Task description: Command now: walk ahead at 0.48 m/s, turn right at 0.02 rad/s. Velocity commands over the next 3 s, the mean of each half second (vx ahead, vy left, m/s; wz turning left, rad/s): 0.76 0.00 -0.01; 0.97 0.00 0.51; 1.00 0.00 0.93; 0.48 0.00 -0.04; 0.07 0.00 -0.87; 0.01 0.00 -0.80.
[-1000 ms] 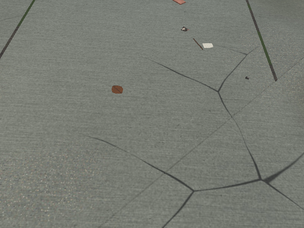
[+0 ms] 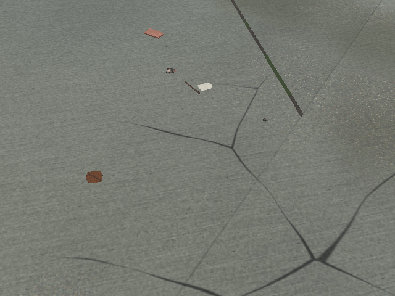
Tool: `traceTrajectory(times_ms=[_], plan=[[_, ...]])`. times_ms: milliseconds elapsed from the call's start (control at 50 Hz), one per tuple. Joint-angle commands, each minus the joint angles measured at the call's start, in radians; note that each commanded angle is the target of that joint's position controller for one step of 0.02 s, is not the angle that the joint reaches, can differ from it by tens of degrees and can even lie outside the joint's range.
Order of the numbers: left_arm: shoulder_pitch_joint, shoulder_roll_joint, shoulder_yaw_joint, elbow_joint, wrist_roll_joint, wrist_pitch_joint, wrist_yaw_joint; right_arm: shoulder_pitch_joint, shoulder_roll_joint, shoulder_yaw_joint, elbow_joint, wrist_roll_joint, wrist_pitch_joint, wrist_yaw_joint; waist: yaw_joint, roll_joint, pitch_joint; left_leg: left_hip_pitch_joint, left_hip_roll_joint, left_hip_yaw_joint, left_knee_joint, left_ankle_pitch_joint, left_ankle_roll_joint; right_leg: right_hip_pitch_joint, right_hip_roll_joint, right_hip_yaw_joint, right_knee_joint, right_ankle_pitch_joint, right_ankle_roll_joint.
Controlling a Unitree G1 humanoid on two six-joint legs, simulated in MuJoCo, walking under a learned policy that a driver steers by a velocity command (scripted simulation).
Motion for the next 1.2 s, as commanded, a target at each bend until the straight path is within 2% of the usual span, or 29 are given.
traceTrajectory(times_ms=[20, 100, 160, 180, 200, 220, 260, 300, 420, 500, 560, 600, 620, 640, 660, 680, 720, 800, 880, 980, 1020, 1040, 1060, 1080, 1100, 1120, 1140, 1160, 1200], plan=[[-0.145, 0.094, 0.025, -0.109, -0.001, -0.047, -0.024, 0.01, -0.17, -0.054, -0.029, 0.0, -0.037, 0.003, -0.017, 0.057, 0.116, 0.092, 0.348, -0.416, -0.343, -0.348, 0.17, -0.326, -0.081, 0.019, 0.114, 0.022, 0.006], [-0.114, 0.071, 0.024, -0.098, -0.008, -0.059, -0.035, -0.04, -0.171, -0.063, -0.015, 0.013, -0.062, 0.017, 0.017, 0.121, 0.108, -0.086, 0.234, -0.201, -0.313, -0.25, 0.122, -0.026, -0.04, -0.074, -0.091, 0.062, 0.005], [0.131, 0.101, 0.041, -0.019, 0.002, -0.074, -0.013, -0.076, -0.16, -0.061, -0.017, 0.007, -0.066, 0.021, 0.133, 0.0, 0.07, -0.368, 0.17, -0.095, -0.061, -0.217, 0.105, 0.402, -0.008, -0.105, -0.211, 0.083, -0.013], [0.331, 0.19, 0.068, 0.033, 0.016, -0.088, 0.004, -0.131, -0.085, -0.036, -0.048, -0.011, -0.071, 0.024, 0.233, -0.209, -0.001, -0.519, 0.064, 0.022, 0.336, -0.117, 0.071, 0.579, -0.193, 0.167, -0.336, -0.175, -0.055], [0.374, 0.263, 0.077, 0.028, 0.026, -0.094, 0.007, -0.179, -0.017, -0.018, -0.121, 0.005, -0.083, 0.03, 0.214, -0.365, -0.02, -0.762, -0.061, -0.012, 0.631, -0.198, 0.054, 0.601, -0.415, 0.712, -0.545, -0.559, -0.152], [0.247, 0.213, 0.064, 0.006, 0.025, -0.089, 0.012, -0.199, -0.078, -0.029, -0.119, -0.002, -0.081, 0.028, 0.145, -0.149, 0.062, -0.838, 0.025, -0.13, 0.77, -0.093, 0.071, 0.513, -0.435, 0.694, -0.526, -0.532, -0.165], [0.131, 0.155, 0.047, -0.029, 0.006, -0.1, 0.005, -0.139, -0.103, -0.032, -0.09, -0.006, -0.087, 0.049, 0.059, -0.043, 0.048, -0.759, 0.103, -0.121, 0.751, 0.065, 0.047, 0.404, -0.339, 0.475, -0.51, -0.335, -0.12], [0.116, 0.113, 0.03, -0.023, -0.003, -0.115, 0.008, -0.127, -0.101, -0.03, -0.078, -0.032, -0.067, 0.066, 0.027, -0.069, 0.068, -0.697, 0.138, -0.079, 0.717, 0.114, 0.0, 0.314, -0.281, 0.358, -0.575, -0.239, -0.102], [0.225, 0.093, 0.021, 0.037, -0.016, -0.136, 0.004, -0.373, -0.065, -0.005, -0.174, -0.019, -0.043, 0.078, 0.056, -0.048, 0.195, -0.714, 0.128, 0.028, 0.476, 0.297, -0.051, 0.245, -0.197, 0.133, -0.664, 0.15, -0.126], [0.252, 0.105, 0.017, 0.067, -0.023, -0.145, 0.014, -0.464, -0.047, 0.013, -0.218, -0.007, -0.046, 0.079, 0.058, -0.055, 0.219, -0.554, 0.096, 0.093, 0.254, 0.377, 0.005, 0.294, -0.221, 0.041, -0.739, 0.477, -0.119], [0.253, 0.156, 0.024, 0.084, -0.01, -0.137, 0.02, -0.401, -0.076, 0.006, -0.208, -0.008, -0.048, 0.058, 0.008, -0.109, 0.114, -0.396, -0.009, 0.159, 0.203, 0.261, 0.066, 0.455, -0.243, -0.047, -0.547, 1.153, -0.094], [0.248, 0.204, 0.041, 0.093, 0.017, -0.11, 0.039, -0.138, -0.134, -0.018, -0.132, -0.006, -0.05, 0.04, -0.115, -0.173, -0.046, -0.136, -0.089, 0.164, 0.225, 0.124, 0.108, 0.483, -0.269, -0.098, -0.179, 1.445, -0.07], [0.215, 0.214, 0.048, 0.085, 0.021, -0.095, 0.045, 0.086, -0.17, -0.04, -0.058, -0.006, -0.049, 0.029, -0.222, -0.153, -0.141, 0.104, -0.092, 0.152, 0.173, 0.105, 0.134, 0.386, -0.247, -0.126, 0.121, 1.391, -0.055], [0.227, 0.15, 0.034, 0.053, 0.009, -0.101, 0.034, 0.223, -0.248, -0.071, -0.024, -0.024, -0.046, 0.014, -0.229, -0.043, -0.231, 0.408, 0.063, -0.088, 0.184, -0.169, 0.189, 0.06, -0.182, -0.12, 0.486, 1.025, -0.036], [0.231, 0.052, 0.016, 0.018, -0.019, -0.132, 0.005, 0.211, -0.302, -0.095, -0.004, -0.014, -0.037, 0.02, -0.137, 0.269, -0.308, 0.573, 0.295, -0.726, -0.045, -0.43, 0.315, -0.309, 0.039, -0.047, 0.86, 0.063, 0.015], [0.142, 0.108, 0.023, -0.028, -0.019, -0.152, 0.003, 0.131, -0.277, -0.092, -0.007, -0.008, -0.041, 0.032, -0.114, 0.166, -0.249, 0.55, 0.294, -0.863, -0.155, -0.371, 0.327, -0.468, 0.003, 0.106, 0.924, 0.064, -0.016], [0.011, 0.098, 0.009, -0.078, -0.005, -0.172, 0.004, 0.063, -0.168, -0.072, 0.011, -0.005, -0.057, 0.028, -0.062, -0.049, -0.044, 0.249, 0.25, -0.628, -0.179, -0.149, 0.276, -0.444, -0.104, 0.11, 0.772, 0.156, -0.028], [-0.046, 0.061, -0.008, -0.154, 0.047, -0.107, -0.009, 0.035, -0.125, -0.047, 0.024, 0.011, -0.081, 0.008, 0.052, -0.025, 0.092, -0.12, 0.14, -0.458, -0.247, -0.08, 0.27, -0.345, -0.163, 0.094, 0.546, 0.064, 0.059], [-0.295, 0.064, -0.032, -0.27, 0.023, -0.096, -0.025, 0.06, -0.167, -0.061, -0.011, 0.011, -0.103, 0.015, 0.002, 0.007, 0.186, -0.333, 0.059, -0.364, -0.335, 0.052, 0.226, -0.22, -0.144, 0.016, 0.126, 0.332, 0.124], [-0.354, 0.107, -0.027, -0.308, -0.001, -0.101, -0.02, 0.142, -0.215, -0.085, -0.02, 0.025, -0.098, 0.019, -0.058, 0.034, 0.105, -0.086, 0.086, -0.381, -0.23, 0.424, 0.141, -0.074, -0.077, 0.02, -0.124, 0.492, 0.098], [-0.242, 0.162, -0.002, -0.286, 0.0, -0.106, -0.001, 0.152, -0.252, -0.093, -0.023, 0.019, -0.092, 0.01, -0.007, 0.033, 0.0, 0.031, 0.084, -0.375, -0.012, 0.724, 0.101, 0.066, -0.026, 0.015, -0.159, 0.332, 0.077], [-0.079, 0.198, 0.017, -0.249, -0.001, -0.111, 0.015, 0.128, -0.284, -0.1, -0.028, 0.013, -0.091, 0.014, 0.087, 0.018, -0.101, 0.001, 0.05, -0.35, 0.209, 0.778, 0.082, 0.253, -0.018, -0.002, -0.159, 0.258, 0.065], [0.125, 0.257, 0.042, -0.214, 0.012, -0.115, 0.039, 0.088, -0.246, -0.09, -0.046, 0.009, -0.099, 0.02, 0.189, 0.011, -0.21, -0.16, 0.003, -0.325, 0.486, 0.644, 0.066, 0.51, -0.124, 0.077, -0.109, 0.123, 0.045], [0.281, 0.332, 0.063, -0.196, 0.056, -0.115, 0.055, 0.095, -0.065, -0.046, -0.095, 0.025, -0.108, 0.014, 0.197, -0.211, -0.344, -0.422, -0.08, -0.236, 0.843, -0.056, 0.063, 0.757, -0.429, 0.44, -0.169, -0.252, 0.008], [0.188, 0.373, 0.078, -0.195, 0.051, -0.107, 0.038, 0.182, -0.063, -0.029, -0.156, 0.064, -0.102, 0.012, 0.081, -0.463, -0.429, -0.602, -0.081, -0.161, 1.024, -0.184, 0.062, 0.764, -0.567, 0.943, -0.402, -0.409, -0.084], [0.059, 0.234, 0.059, -0.226, 0.041, -0.101, 0.031, 0.074, -0.138, -0.036, -0.125, 0.033, -0.079, 0.002, 0.087, -0.232, -0.234, -0.668, 0.011, -0.136, 1.048, -0.06, 0.069, 0.604, -0.485, 0.784, -0.415, -0.488, -0.072], [0.011, 0.155, 0.039, -0.224, 0.032, -0.1, 0.026, 0.005, -0.15, -0.04, -0.13, 0.013, -0.069, 0.014, 0.087, -0.109, -0.111, -0.661, 0.049, -0.115, 0.989, 0.017, 0.06, 0.468, -0.434, 0.568, -0.395, -0.283, -0.057], [0.009, 0.128, 0.032, -0.204, 0.038, -0.1, 0.024, -0.032, -0.142, -0.041, -0.134, 0.004, -0.059, 0.029, 0.075, -0.049, -0.055, -0.629, 0.077, -0.11, 0.956, 0.037, 0.05, 0.375, -0.392, 0.428, -0.399, -0.082, -0.041], [0.074, 0.085, 0.018, -0.135, 0.023, -0.111, 0.022, -0.078, -0.086, -0.029, -0.176, -0.017, -0.029, 0.056, 0.041, -0.097, 0.015, -0.626, 0.118, -0.105, 0.93, 0.041, 0.038, 0.281, -0.344, 0.235, -0.411, 0.113, -0.013]])
Next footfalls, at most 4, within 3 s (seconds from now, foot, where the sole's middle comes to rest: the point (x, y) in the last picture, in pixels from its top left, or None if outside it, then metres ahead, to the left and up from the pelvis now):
0.16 right None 0.12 -0.13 -0.78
0.62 left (195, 289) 0.58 0.04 -0.78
1.06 right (227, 186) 1.02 -0.09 -0.78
1.50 left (140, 146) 1.26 0.30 -0.78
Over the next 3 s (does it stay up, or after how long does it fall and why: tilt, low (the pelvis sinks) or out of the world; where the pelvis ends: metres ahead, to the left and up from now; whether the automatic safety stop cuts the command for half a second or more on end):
stays up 1.45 0.56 -0.01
